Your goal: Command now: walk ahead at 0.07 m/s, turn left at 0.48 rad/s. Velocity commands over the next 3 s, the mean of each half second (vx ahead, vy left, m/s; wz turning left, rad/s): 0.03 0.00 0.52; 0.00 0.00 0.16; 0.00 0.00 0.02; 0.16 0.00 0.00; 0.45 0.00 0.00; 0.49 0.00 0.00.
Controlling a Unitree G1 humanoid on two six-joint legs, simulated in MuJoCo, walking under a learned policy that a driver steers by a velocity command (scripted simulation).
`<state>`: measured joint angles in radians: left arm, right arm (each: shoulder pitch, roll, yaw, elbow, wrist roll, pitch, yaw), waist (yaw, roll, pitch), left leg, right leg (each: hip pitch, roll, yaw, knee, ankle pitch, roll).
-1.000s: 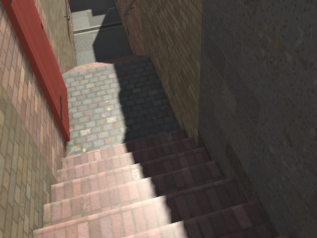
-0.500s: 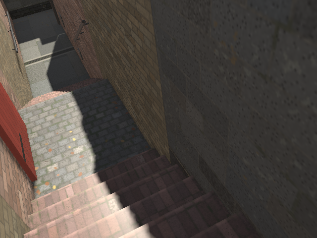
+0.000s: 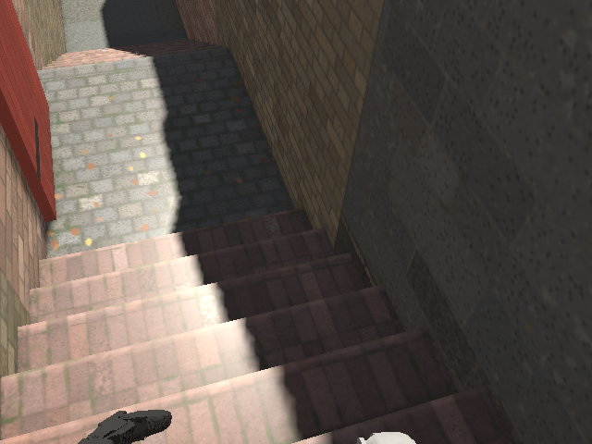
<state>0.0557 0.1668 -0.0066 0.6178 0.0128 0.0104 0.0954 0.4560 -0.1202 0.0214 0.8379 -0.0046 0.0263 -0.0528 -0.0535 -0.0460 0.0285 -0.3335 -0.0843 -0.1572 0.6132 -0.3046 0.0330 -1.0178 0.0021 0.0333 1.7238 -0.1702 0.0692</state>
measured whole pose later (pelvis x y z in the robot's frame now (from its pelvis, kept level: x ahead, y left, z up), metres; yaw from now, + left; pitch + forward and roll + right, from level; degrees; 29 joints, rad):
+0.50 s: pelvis +0.05 -0.03 +0.00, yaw +18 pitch +0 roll +1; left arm 0.28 0.26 0.04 0.73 0.01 0.07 0.03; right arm 0.19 -0.29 -0.06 0.61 0.02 0.11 -0.02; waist 0.03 0.02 0.02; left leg -0.63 -0.03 -0.05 1.12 -0.29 -0.05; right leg -0.32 -0.05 -0.04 0.57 -0.26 -0.03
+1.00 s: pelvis +0.08 +0.00 +0.00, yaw +20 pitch +0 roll +1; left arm 0.34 0.17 0.02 0.87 -0.01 0.06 0.03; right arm 0.23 -0.12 0.00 0.83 0.01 0.06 -0.01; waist 0.02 -0.01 -0.01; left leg -0.23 -0.07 0.00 0.51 -0.29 0.06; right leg -0.23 -0.06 0.07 0.54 -0.32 0.06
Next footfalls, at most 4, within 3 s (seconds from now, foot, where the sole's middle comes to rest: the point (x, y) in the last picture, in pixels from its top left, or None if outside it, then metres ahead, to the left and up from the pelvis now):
0.20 right None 0.15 -0.13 -0.77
0.60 left None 0.08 0.09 -0.77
0.88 right None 0.15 -0.14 -0.77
2.34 left None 0.36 0.13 -0.93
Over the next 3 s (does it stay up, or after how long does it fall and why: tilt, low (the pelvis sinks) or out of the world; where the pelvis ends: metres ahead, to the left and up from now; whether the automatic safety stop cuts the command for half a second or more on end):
stays up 0.64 0.05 -0.34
